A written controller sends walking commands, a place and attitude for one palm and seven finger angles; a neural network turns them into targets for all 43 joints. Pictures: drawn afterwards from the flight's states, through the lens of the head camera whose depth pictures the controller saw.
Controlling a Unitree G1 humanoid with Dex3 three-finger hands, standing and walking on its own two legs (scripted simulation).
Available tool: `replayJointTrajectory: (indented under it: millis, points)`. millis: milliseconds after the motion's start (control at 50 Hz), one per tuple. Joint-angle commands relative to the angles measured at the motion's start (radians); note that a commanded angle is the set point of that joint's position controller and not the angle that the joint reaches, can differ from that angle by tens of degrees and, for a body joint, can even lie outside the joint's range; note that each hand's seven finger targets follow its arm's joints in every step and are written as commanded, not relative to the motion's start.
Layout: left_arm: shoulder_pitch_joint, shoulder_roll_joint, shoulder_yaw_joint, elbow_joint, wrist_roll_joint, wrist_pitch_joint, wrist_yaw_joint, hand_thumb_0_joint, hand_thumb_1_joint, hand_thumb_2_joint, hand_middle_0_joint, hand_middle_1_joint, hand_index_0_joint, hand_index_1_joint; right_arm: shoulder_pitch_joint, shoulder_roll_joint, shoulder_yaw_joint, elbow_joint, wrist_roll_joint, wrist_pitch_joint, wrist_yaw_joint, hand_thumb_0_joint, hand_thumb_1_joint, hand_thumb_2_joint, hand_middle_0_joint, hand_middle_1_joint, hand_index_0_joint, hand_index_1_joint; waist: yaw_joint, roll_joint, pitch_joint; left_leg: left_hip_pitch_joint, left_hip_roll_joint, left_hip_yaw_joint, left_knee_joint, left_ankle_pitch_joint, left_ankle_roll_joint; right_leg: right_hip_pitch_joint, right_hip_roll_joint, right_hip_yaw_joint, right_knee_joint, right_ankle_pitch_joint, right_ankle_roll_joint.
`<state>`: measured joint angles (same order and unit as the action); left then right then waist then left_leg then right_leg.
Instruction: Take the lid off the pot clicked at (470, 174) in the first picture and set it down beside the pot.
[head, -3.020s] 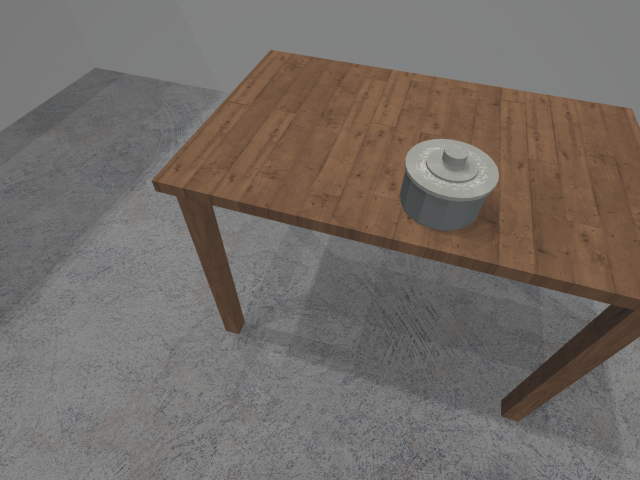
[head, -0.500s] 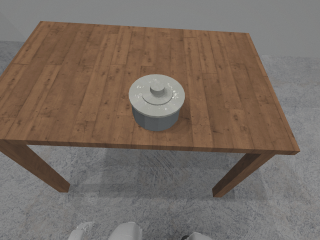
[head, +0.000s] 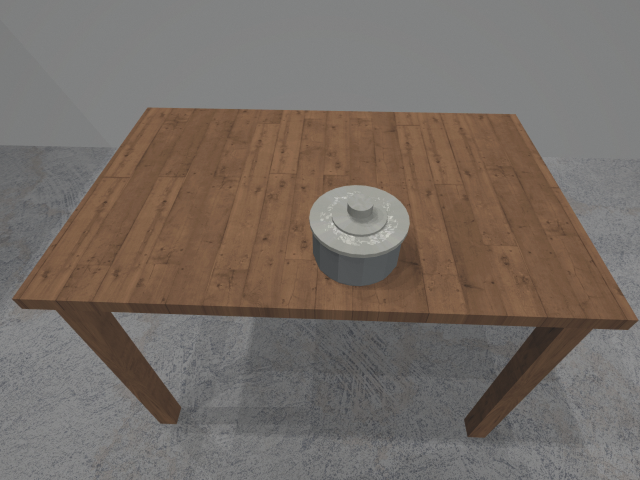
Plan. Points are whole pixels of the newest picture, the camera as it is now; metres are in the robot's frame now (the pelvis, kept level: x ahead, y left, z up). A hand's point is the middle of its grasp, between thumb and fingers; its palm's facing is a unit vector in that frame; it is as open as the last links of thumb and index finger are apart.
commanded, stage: come to a stop and stand still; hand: left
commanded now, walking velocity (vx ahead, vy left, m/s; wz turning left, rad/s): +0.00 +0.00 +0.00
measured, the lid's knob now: (360, 206) +0.52 -0.02 +0.05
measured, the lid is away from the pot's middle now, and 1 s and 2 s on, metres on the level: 0.00 0.00 0.00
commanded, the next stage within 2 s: look again from close up in 0.12 s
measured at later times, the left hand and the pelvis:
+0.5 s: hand out of the picture +0.02 +0.16 -0.17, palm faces +0.02 -0.98 -0.17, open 7.4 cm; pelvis +0.02 +0.00 +0.01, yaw +0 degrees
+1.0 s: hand out of the picture +0.01 +0.13 -0.17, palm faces +0.02 -0.99 -0.13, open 7.4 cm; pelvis +0.04 -0.02 +0.01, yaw +0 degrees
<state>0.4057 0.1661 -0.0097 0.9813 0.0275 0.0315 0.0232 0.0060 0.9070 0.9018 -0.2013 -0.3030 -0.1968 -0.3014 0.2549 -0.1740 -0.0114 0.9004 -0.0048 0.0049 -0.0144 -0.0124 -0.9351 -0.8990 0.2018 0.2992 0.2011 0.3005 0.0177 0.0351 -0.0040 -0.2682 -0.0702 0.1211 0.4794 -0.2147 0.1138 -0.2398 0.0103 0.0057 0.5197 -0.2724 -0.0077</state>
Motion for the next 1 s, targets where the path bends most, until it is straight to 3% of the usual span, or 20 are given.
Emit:
replayJointTrajectory:
  millis: [0, 140, 160, 240, 380, 560, 840, 860, 980]
  points:
    - [0.003, 0.1, 0.025, -0.042, -0.003, -0.032, 0.013, 0.0, 0.9, 0.9, -0.2, -0.3, -0.2, -0.3, 0.024, -0.117, -0.023, -0.016, -0.005, -0.024, -0.004, 0.0, -0.9, -0.9, 0.2, 0.3, 0.2, 0.3, -0.008, -0.012, 0.04, 0.027, 0.204, -0.288, -0.246, -0.198, -0.052, -0.058, -0.07, 0.071, -0.087, -0.013, -0.055]
    - [0.015, 0.075, 0.015, 0.025, -0.005, -0.032, 0.016, 0.0, 0.9, 0.9, -0.2, -0.3, -0.2, -0.3, 0.06, -0.11, -0.011, 0.063, -0.004, -0.027, -0.01, 0.0, -0.9, -0.9, 0.2, 0.3, 0.2, 0.3, -0.004, -0.001, 0.066, 0.03, 0.203, -0.278, -0.269, -0.19, -0.058, -0.043, -0.084, 0.068, -0.108, -0.004, -0.054]
    - [0.007, 0.078, 0.015, 0.028, -0.004, -0.033, 0.015, 0.0, 0.9, 0.9, -0.2, -0.3, -0.2, -0.3, 0.066, -0.102, -0.009, 0.073, -0.004, -0.027, -0.01, 0.0, -0.9, -0.9, 0.2, 0.3, 0.2, 0.3, -0.003, -0.028, 0.08, 0.014, 0.202, -0.276, -0.263, -0.178, -0.054, -0.034, -0.086, 0.066, -0.117, 0.01, -0.055]
    - [0.006, 0.066, 0.011, 0.052, -0.007, -0.036, 0.017, 0.0, 0.9, 0.9, -0.2, -0.3, -0.2, -0.3, 0.09, -0.098, -0.006, 0.104, -0.004, -0.032, -0.013, 0.0, -0.9, -0.9, 0.2, 0.3, 0.2, 0.3, -0.007, -0.007, 0.06, 0.046, 0.201, -0.266, -0.258, -0.14, -0.058, -0.029, -0.091, 0.072, -0.116, 0.026, -0.054]
    - [-0.006, 0.05, 0.008, 0.074, -0.009, -0.038, 0.021, 0.0, 0.9, 0.9, -0.2, -0.3, -0.2, -0.3, 0.118, -0.077, 0.0, 0.141, -0.002, -0.04, -0.02, 0.0, -0.9, -0.9, 0.2, 0.3, 0.2, 0.3, -0.009, -0.031, 0.058, 0.079, 0.203, -0.244, -0.219, 0.028, -0.055, -0.015, -0.096, 0.074, -0.124, 0.088, -0.049]
    - [-0.007, 0.045, 0.004, 0.091, -0.012, -0.044, 0.025, 0.0, 0.9, 0.9, -0.2, -0.3, -0.2, -0.3, 0.131, -0.053, 0.005, 0.174, 0.0, -0.042, -0.023, 0.0, -0.9, -0.9, 0.2, 0.3, 0.2, 0.3, -0.015, -0.053, 0.064, 0.114, 0.193, -0.215, -0.178, 0.124, -0.051, -0.012, -0.105, 0.088, -0.146, 0.138, -0.051]
    - [0.012, 0.031, -0.003, 0.113, -0.013, -0.049, 0.025, 0.0, 0.9, 0.9, -0.2, -0.3, -0.2, -0.3, 0.125, -0.048, 0.008, 0.196, 0.0, -0.042, -0.025, 0.0, -0.9, -0.9, 0.2, 0.3, 0.2, 0.3, -0.017, -0.026, 0.08, 0.127, 0.188, -0.204, -0.178, 0.095, -0.051, -0.009, -0.109, 0.098, -0.165, 0.128, -0.051]
    - [0.014, 0.034, -0.002, 0.113, -0.013, -0.051, 0.024, 0.0, 0.9, 0.9, -0.2, -0.3, -0.2, -0.3, 0.123, -0.042, 0.007, 0.196, 0.002, -0.042, -0.024, 0.0, -0.9, -0.9, 0.2, 0.3, 0.2, 0.3, -0.014, -0.058, 0.079, 0.12, 0.187, -0.205, -0.169, 0.103, -0.047, 0.001, -0.106, 0.095, -0.169, 0.146, -0.051]
    - [0.018, 0.027, -0.004, 0.117, -0.015, -0.051, 0.026, 0.0, 0.9, 0.9, -0.2, -0.3, -0.2, -0.3, 0.132, -0.046, 0.009, 0.203, 0.001, -0.045, -0.028, 0.0, -0.9, -0.9, 0.2, 0.3, 0.2, 0.3, -0.016, -0.031, 0.069, 0.14, 0.189, -0.2, -0.16, 0.165, -0.048, 0.007, -0.109, 0.095, -0.162, 0.164, -0.051]
